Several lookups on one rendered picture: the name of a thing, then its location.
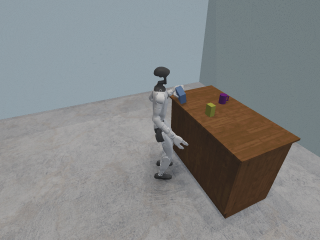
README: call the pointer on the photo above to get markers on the robot left foot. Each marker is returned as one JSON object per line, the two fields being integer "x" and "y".
{"x": 159, "y": 161}

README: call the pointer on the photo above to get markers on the right robot hand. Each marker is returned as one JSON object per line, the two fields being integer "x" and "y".
{"x": 177, "y": 140}

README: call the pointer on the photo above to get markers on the left robot hand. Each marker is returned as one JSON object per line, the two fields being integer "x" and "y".
{"x": 174, "y": 91}

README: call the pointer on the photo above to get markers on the robot left thigh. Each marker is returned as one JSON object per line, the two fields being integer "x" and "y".
{"x": 167, "y": 124}

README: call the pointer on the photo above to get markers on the right robot upper arm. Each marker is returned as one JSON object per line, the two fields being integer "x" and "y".
{"x": 159, "y": 101}

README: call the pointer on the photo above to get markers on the left robot forearm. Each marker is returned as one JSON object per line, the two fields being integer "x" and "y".
{"x": 170, "y": 92}

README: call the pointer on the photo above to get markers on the right robot forearm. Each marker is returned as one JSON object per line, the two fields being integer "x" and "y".
{"x": 161, "y": 125}

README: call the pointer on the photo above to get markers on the table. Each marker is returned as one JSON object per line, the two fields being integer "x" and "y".
{"x": 234, "y": 155}

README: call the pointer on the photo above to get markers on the left robot upper arm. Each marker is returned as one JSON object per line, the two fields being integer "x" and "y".
{"x": 151, "y": 95}

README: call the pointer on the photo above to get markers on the sponge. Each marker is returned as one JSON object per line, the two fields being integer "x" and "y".
{"x": 181, "y": 94}

